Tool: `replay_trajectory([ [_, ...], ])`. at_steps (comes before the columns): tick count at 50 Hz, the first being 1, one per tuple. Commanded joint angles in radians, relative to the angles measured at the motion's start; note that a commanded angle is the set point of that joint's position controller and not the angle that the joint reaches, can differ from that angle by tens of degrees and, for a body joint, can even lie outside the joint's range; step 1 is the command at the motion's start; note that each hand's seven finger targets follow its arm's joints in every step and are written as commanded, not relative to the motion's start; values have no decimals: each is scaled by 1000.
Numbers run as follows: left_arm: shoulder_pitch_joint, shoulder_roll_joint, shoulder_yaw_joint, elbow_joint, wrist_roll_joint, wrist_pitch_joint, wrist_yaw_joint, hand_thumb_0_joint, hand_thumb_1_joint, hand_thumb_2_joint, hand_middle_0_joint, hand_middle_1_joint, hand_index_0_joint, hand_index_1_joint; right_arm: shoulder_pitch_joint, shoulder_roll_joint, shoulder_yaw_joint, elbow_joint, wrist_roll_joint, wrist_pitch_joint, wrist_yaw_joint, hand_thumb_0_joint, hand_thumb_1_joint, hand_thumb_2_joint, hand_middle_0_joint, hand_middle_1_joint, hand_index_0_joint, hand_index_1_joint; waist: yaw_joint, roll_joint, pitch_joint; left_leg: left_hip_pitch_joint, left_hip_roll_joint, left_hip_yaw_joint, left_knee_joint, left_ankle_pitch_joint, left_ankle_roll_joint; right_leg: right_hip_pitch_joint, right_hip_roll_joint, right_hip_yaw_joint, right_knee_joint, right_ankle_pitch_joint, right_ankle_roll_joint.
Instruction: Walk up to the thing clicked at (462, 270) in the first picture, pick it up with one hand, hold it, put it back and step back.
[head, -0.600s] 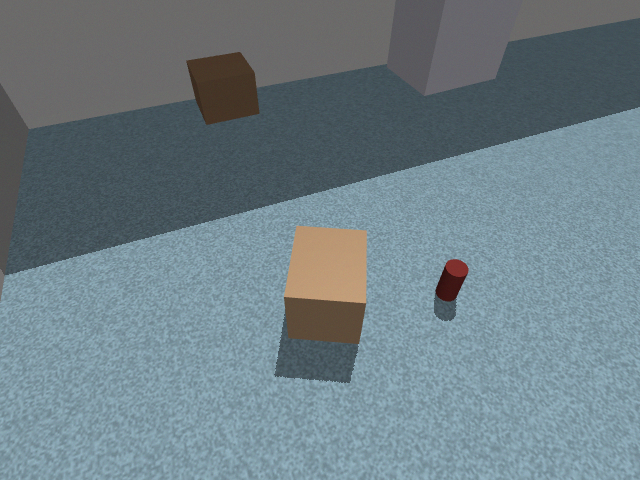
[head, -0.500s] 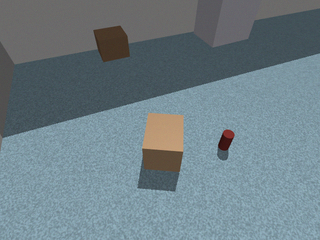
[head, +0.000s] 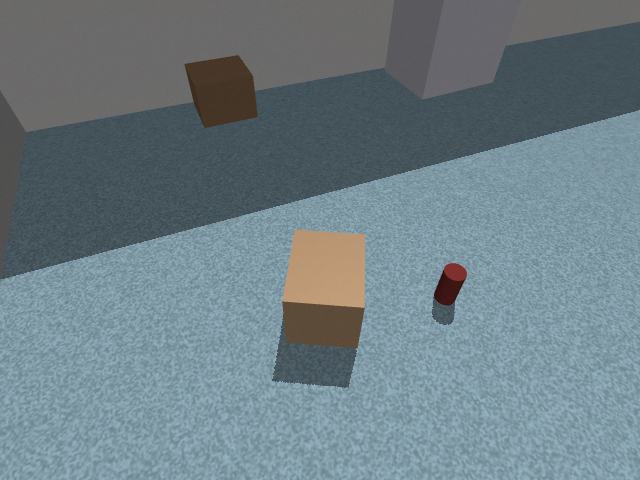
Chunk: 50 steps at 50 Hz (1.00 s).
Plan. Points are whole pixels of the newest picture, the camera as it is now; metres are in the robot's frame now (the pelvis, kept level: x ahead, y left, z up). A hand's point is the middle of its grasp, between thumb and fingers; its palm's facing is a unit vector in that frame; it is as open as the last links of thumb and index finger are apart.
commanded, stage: stand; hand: left
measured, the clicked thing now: (449, 284) +0.91 -0.47 -0.70
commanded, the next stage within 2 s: walk up in 0.52 s
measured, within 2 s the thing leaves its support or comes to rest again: neither
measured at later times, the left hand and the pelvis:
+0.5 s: hand out of the picture +0.07 +0.25 -0.16, palm faces -0.01 -0.94 -0.34, open 7.4 cm; pelvis +0.00 +0.00 +0.00, yaw +0 degrees
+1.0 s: hand (226, 447) +0.21 +0.15 -0.15, palm faces -0.29 -0.88 -0.38, open 7.4 cm; pelvis +0.08 -0.11 -0.03, yaw -19 degrees
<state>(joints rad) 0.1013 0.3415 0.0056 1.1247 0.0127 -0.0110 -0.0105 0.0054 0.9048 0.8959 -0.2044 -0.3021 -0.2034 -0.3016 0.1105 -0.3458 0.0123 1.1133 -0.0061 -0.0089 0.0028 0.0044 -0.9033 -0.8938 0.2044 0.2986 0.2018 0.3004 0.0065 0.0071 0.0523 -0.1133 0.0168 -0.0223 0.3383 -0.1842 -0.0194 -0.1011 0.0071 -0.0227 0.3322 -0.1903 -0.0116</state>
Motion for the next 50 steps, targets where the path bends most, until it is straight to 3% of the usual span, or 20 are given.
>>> replay_trajectory([
  [1, -40, 216, 42, -53, -3, -18, 18, 0, 900, 900, -200, -300, -200, -300, -37, -206, -41, -61, -1, -22, -16, 0, -900, -900, 200, 300, 200, 300, 0, -2, -62, -11, 106, -82, -62, 123, 38, 19, -134, 98, -57, 119, -15],
  [25, -22, 218, 38, -49, -2, -17, 17, 0, 900, 900, -200, -300, -200, -300, -27, -207, -39, -56, -2, -21, -15, 0, -900, -900, 200, 300, 200, 300, -1, -10, -55, -2, 103, -84, -69, 104, 38, 1, -135, 98, -62, 101, -14],
  [26, 3, 308, 120, -183, 29, 12, -33, 0, 900, 900, -200, -300, -200, -300, 40, -353, -137, -135, -24, -47, -18, 0, -900, -900, 200, 300, 200, 300, -51, -49, -75, 221, 104, -46, 43, -237, 103, -292, -60, 164, 53, -202, -48],
  [27, -65, 265, 112, -199, 32, 26, -55, 0, 900, 900, -200, -300, -200, -300, 122, -377, -158, -106, -29, -55, -23, 0, -900, -900, 200, 300, 200, 300, -97, 50, -41, 359, 209, -137, -20, -380, 152, -555, -39, 104, 181, -320, -32],
  [28, -147, 236, 112, -248, 41, 35, -69, 0, 900, 900, -200, -300, -200, -300, 176, -408, -179, -114, -24, -62, -31, 0, -900, -900, 200, 300, 200, 300, -142, 160, 2, 275, 405, -302, -160, -412, 220, -627, -36, 74, 460, -289, -7],
  [29, -124, 249, 120, -269, 48, 38, -75, 0, 900, 900, -200, -300, -200, -300, 134, -410, -182, -154, -18, -67, -32, 0, -900, -900, 200, 300, 200, 300, -113, 86, 15, 180, 503, -330, -182, -327, 272, -616, -112, 114, 571, -268, 7],
  [31, -16, 251, 125, -268, 33, 38, -93, 0, 900, 900, -200, -300, -200, -300, 57, -365, -176, -204, -25, -78, -29, 0, -900, -900, 200, 300, 200, 300, -33, 62, -12, 120, 451, -223, -178, -283, 241, -547, -157, 143, 609, -206, 6],
  [33, 26, 248, 134, -278, 27, 39, -119, 0, 900, 900, -200, -300, -200, -300, 19, -357, -179, -242, -37, -79, -24, 0, -900, -900, 200, 300, 200, 300, -11, 120, 9, 88, 391, -95, -155, -257, 227, -499, -171, 109, 532, -193, 18],
  [35, 10, 240, 135, -300, 25, 36, -135, 0, 900, 900, -200, -300, -200, -300, 11, -366, -185, -262, -42, -81, -16, 0, -900, -900, 200, 300, 200, 300, -18, 154, 44, -23, 350, 10, -132, -265, 203, -400, -166, 66, 444, -172, 23],
  [37, 69, 236, 136, -295, 25, 32, -138, 0, 900, 900, -200, -300, -200, -300, -27, -369, -184, -276, -45, -79, -6, 0, -900, -900, 200, 300, 200, 300, 13, 158, 15, -73, 297, 103, -61, -250, 171, -283, -134, -6, 374, -113, 9],
  [39, 121, 249, 144, -278, 31, 23, -132, 0, 900, 900, -200, -300, -200, -300, -22, -358, -181, -282, -45, -71, -3, 0, -900, -900, 200, 300, 200, 300, 26, 108, -14, -165, 270, 159, 45, -334, 156, -144, -83, -101, 368, -70, 1],
  [40, 188, 263, 152, -263, 33, 17, -125, 0, 900, 900, -200, -300, -200, -300, -26, -353, -177, -286, -43, -64, -2, 0, -900, -900, 200, 300, 200, 300, 60, 47, -29, -220, 244, 186, 160, -368, 147, -61, -53, -129, 331, -57, -6],
  [41, 287, 308, 172, -235, 31, 6, -112, 0, 900, 900, -200, -300, -200, -300, -6, -312, -161, -289, -47, -55, -2, 0, -900, -900, 200, 300, 200, 300, 105, -106, -75, -290, 180, 212, 401, -337, 127, 61, -11, -97, 301, -136, -20],
  [42, 413, 388, 198, -227, 30, -3, -91, 0, 900, 900, -200, -300, -200, -300, 1, -239, -128, -320, -39, -52, 2, 0, -900, -900, 200, 300, 200, 300, 170, -366, -61, -456, 54, 256, 750, -380, 83, 132, -117, 178, 81, -396, -97],
  [43, 403, 474, 206, -265, 16, -10, -81, 0, 900, 900, -200, -300, -200, -300, -18, -231, -115, -371, -12, -57, 11, 0, -900, -900, 200, 300, 200, 300, 140, -452, -25, -646, -40, 128, 877, -475, 37, 89, -336, 736, -173, -484, -228],
  [44, 326, 474, 204, -294, 3, -11, -74, 0, 900, 900, -200, -300, -200, -300, -48, -298, -131, -361, -15, -60, 10, 0, -900, -900, 200, 300, 200, 300, 108, -243, 27, -606, 57, 16, 891, -407, 27, -7, -406, 799, -189, -579, -295],
  [45, 263, 429, 192, -317, -9, -9, -63, 0, 900, 900, -200, -300, -200, -300, 5, -321, -135, -327, 3, -64, 16, 0, -900, -900, 200, 300, 200, 300, 75, -134, 16, -571, 91, -9, 875, -327, 35, 7, -343, 671, -144, -541, -273],
  [47, 189, 377, 168, -339, 1, -12, -46, 0, 900, 900, -200, -300, -200, -300, 93, -306, -132, -291, 7, -72, 18, 0, -900, -900, 200, 300, 200, 300, 18, -159, 15, -444, 109, 10, 734, -288, 47, -117, -270, 481, -68, -388, -224],
  [49, 173, 356, 156, -356, 7, -18, -46, 0, 900, 900, -200, -300, -200, -300, 164, -294, -133, -279, -3, -70, 28, 0, -900, -900, 200, 300, 200, 300, -1, -180, 0, -338, 85, 26, 578, -304, 45, -173, -214, 371, -34, -284, -208],
  [50, 181, 348, 153, -367, 9, -20, -48, 0, 900, 900, -200, -300, -200, -300, 169, -294, -137, -285, -9, -69, 30, 0, -900, -900, 200, 300, 200, 300, 5, -174, 3, -311, 69, 41, 532, -297, 44, -200, -212, 364, -32, -281, -213],
])
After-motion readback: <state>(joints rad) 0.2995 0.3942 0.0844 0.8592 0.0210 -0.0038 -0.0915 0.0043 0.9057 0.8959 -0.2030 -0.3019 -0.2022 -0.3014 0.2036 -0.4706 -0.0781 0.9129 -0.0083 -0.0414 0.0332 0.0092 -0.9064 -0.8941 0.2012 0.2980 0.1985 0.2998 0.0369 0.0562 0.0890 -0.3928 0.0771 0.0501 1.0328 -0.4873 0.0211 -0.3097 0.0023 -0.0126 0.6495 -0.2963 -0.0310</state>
